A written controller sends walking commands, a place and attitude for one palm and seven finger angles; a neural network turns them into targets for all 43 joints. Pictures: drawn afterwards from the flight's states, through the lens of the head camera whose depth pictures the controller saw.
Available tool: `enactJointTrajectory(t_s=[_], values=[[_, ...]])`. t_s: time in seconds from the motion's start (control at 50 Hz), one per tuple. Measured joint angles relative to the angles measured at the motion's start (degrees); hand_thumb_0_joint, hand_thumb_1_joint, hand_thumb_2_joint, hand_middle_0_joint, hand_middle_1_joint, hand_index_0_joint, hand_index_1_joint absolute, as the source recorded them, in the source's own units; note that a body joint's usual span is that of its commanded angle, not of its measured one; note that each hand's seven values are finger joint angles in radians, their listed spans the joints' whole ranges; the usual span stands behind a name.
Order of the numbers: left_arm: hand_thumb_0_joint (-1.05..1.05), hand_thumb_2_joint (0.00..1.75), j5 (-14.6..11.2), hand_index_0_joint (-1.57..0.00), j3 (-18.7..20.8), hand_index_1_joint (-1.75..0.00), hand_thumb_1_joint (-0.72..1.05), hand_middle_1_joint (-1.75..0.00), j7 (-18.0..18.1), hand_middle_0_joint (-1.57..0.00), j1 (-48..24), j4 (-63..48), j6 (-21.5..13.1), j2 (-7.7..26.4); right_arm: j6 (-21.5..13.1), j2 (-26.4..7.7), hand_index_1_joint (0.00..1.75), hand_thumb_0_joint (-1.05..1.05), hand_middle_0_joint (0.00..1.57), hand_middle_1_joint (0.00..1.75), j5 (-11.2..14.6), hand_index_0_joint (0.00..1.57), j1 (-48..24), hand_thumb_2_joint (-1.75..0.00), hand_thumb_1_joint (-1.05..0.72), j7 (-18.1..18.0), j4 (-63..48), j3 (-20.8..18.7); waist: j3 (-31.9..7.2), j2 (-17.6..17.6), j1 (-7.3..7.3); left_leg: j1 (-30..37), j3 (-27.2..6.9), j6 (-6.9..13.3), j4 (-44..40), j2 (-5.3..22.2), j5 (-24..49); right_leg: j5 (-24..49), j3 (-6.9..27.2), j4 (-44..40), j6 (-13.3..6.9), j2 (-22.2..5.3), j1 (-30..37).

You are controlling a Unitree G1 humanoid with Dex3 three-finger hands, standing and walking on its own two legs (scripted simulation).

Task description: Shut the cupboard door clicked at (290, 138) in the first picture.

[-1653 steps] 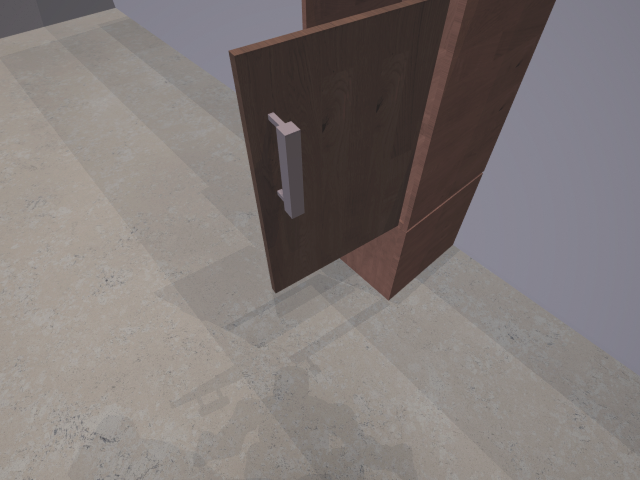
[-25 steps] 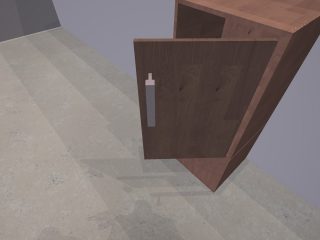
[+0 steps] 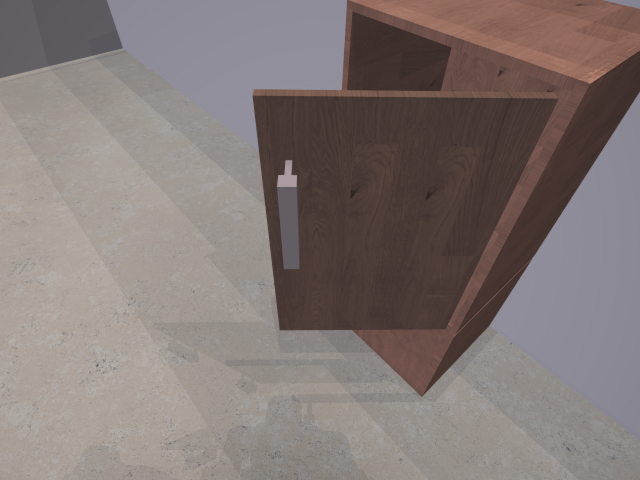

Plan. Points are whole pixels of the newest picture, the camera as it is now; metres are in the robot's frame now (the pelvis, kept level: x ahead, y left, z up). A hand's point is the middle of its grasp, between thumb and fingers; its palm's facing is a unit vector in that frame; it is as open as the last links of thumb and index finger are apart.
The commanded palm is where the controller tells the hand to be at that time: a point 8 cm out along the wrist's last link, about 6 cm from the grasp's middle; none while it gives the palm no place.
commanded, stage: shuffle to correct the standing spot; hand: left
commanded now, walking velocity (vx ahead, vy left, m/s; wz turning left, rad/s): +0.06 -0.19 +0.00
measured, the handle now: (290, 216) +0.49 +0.07 +0.05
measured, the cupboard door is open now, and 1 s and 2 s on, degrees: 50 50 50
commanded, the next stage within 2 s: come to a stop and stand still in 0.80 s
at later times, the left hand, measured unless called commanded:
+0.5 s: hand out of the picture -0.01 +0.11 -0.20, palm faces +0.10 -0.99 -0.11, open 7.3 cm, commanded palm none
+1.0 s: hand out of the picture +0.15 +0.05 -0.18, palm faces +0.00 -0.97 -0.23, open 7.3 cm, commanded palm none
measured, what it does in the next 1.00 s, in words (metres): steps to the right: left foot, then right foot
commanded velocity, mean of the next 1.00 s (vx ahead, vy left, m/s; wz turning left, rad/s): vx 0.02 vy -0.14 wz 0.00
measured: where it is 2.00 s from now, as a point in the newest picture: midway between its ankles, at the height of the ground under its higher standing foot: outside the picture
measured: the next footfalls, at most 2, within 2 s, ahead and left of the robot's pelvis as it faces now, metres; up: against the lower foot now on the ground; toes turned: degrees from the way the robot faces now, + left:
left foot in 0.52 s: +0.09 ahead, +0.05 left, +0.00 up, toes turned +9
right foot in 0.92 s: +0.12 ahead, -0.29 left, +0.00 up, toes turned -3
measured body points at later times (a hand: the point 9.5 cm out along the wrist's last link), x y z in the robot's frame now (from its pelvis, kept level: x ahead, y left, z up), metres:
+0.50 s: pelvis +0.05 -0.04 -0.02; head +0.07 -0.01 +0.43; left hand -0.01 +0.16 -0.19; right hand +0.06 -0.27 -0.16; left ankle +0.04 +0.04 -0.74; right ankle +0.02 -0.09 -0.74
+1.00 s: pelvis +0.05 -0.14 -0.02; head +0.09 -0.14 +0.43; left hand +0.15 +0.11 -0.16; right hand +0.04 -0.39 -0.18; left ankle +0.04 +0.01 -0.72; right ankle +0.08 -0.28 -0.75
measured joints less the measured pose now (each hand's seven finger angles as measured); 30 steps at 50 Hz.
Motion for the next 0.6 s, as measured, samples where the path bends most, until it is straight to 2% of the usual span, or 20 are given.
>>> enactJointTrajectory(t_s=[0.14, 0.24, 0.28, 0.36, 0.42, 0.48, 0.52, 0.56, 0.6], values=[[0.0, 0.9, 0.4, -0.2, 0.5, -0.3, 0.91, -0.3, -0.7, -0.19, 4.5, -0.2, 1.0, -3.4, 0.3, 3.9, 0.3, 0.0, 0.2, 0.3, -0.1, 0.2, 1.8, -0.9, -0.91, -0.8, 0.5, -0.5, 0.1, -0.4, 0.67, -0.2, -0.5, -1.1, 3.0, 1.1, -3.0, -3.3, -0.5, 3.1, -1.2, 0.9, -0.3], [0.0, 0.9, 0.6, -0.2, 1.6, -0.3, 0.91, -0.3, -1.1, -0.2, 8.0, -0.8, 1.5, -5.4, 0.4, 4.5, 0.3, 0.0, 0.2, 0.3, 0.1, 0.21, 3.0, -0.9, -0.91, -1.9, 0.4, -1.5, 0.9, 0.3, 1.06, -2.1, -0.8, -2.3, 7.5, 3.2, -6.3, -5.1, -0.9, 4.7, -2.7, 3.0, -0.8], [0.0, 0.9, 0.8, -0.2, 2.1, -0.3, 0.91, -0.3, -1.0, -0.2, 9.0, -1.0, 1.7, -5.8, 0.7, 4.5, 0.3, 0.0, 0.2, 0.3, 0.2, 0.21, 3.3, -0.9, -0.91, -2.4, 0.3, -1.8, 1.4, 0.5, 1.05, -4.3, -0.5, -1.6, 12.4, 4.4, -9.1, -5.6, -1.6, 4.9, -3.4, 3.9, -0.8], [0.0, 0.9, 1.1, -0.2, 3.0, -0.3, 0.91, -0.3, -0.5, -0.2, 9.5, -1.5, 1.9, -6.3, 1.4, 4.4, 0.3, 0.0, 0.2, 0.3, 0.4, 0.2, 3.1, -0.9, -0.91, -2.9, 0.3, -2.6, 2.8, 0.4, 1.53, -10.8, 0.5, -1.1, 28.0, 5.4, -15.6, -5.6, -3.6, 3.5, -4.9, 5.3, 0.2], [0.0, 0.9, 1.3, -0.2, 3.2, -0.3, 0.91, -0.3, -0.2, -0.2, 9.7, -1.9, 2.0, -6.5, 1.5, 4.4, 0.3, 0.0, 0.2, 0.3, 0.4, 0.2, 2.3, -0.9, -0.91, -2.9, -0.2, -3.0, 3.3, -0.2, 2.05, -12.9, 2.1, -1.2, 30.4, 5.4, -16.5, -5.4, -4.1, 2.7, -5.1, 5.9, 0.8], [0.0, 0.9, 1.4, -0.2, 3.3, -0.3, 0.91, -0.3, -0.2, -0.2, 9.8, -2.1, 2.3, -6.1, 1.0, 4.7, 0.3, 0.0, 0.2, 0.3, 0.5, 0.2, 1.4, -0.9, -0.91, -3.0, -1.4, -3.0, 3.1, -1.0, 2.18, -11.4, 3.7, -1.1, 23.6, 5.3, -13.6, -6.1, -4.0, 3.4, -5.0, 6.3, 0.7], [0.0, 0.9, 1.1, -0.2, 3.4, -0.3, 0.91, -0.3, -0.5, -0.2, 10.0, -2.3, 2.6, -5.9, 0.1, 5.0, 0.3, 0.0, 0.2, 0.3, 0.3, 0.2, 1.2, -0.9, -0.91, -3.2, -2.2, -2.7, 2.7, -1.3, 1.87, -8.5, 4.6, -0.3, 15.4, 5.3, -7.1, -7.9, -3.8, 6.4, -4.6, 6.5, -0.2], [0.0, 0.9, 1.0, -0.2, 3.6, -0.3, 0.91, -0.3, -0.7, -0.2, 9.2, -2.3, 3.2, -5.4, -0.5, 5.5, 0.3, 0.0, 0.2, 0.3, -0.3, 0.2, 0.9, -0.9, -0.92, -3.4, -2.8, -2.6, 2.7, -2.7, 1.52, -8.0, 5.8, 0.9, 15.7, 4.8, -7.7, -12.8, -2.0, 15.9, -1.8, 5.2, -3.8], [0.0, 0.9, 1.5, -0.2, 3.9, -0.3, 0.91, -0.3, -1.0, -0.2, 7.6, -2.7, 3.8, -4.7, -1.0, 5.7, 0.3, 0.0, 0.2, 0.3, -0.6, 0.2, 1.2, -0.9, -0.92, -3.4, -3.4, -2.2, 2.6, -2.9, 0.85, -7.1, 6.1, 1.2, 14.7, 4.7, -8.3, -16.0, 0.8, 28.5, 0.0, 4.4, -8.9]])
